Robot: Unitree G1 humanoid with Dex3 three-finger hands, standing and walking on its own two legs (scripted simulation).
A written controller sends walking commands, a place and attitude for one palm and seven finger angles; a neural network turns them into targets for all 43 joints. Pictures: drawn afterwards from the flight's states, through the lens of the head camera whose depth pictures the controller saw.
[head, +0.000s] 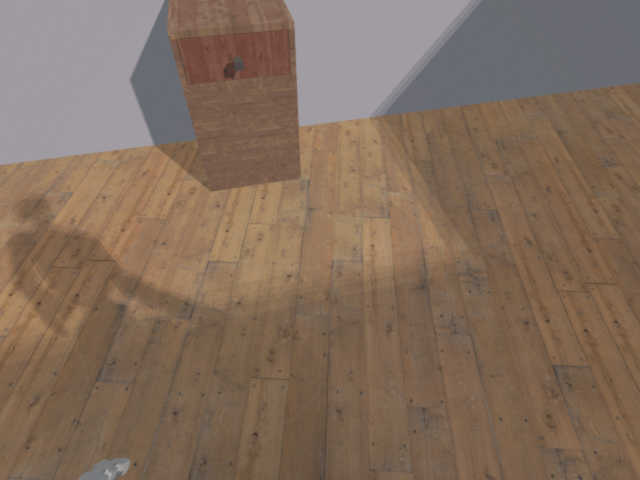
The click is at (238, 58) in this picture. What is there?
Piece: drawer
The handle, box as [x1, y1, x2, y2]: [233, 56, 243, 70]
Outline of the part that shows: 237,56 233,59 235,70 243,69 242,60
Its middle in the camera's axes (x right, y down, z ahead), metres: -0.30 -0.64 +1.40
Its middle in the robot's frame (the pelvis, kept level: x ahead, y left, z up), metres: +1.45 +0.37 -0.16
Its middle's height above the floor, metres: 0.61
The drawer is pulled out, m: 0.00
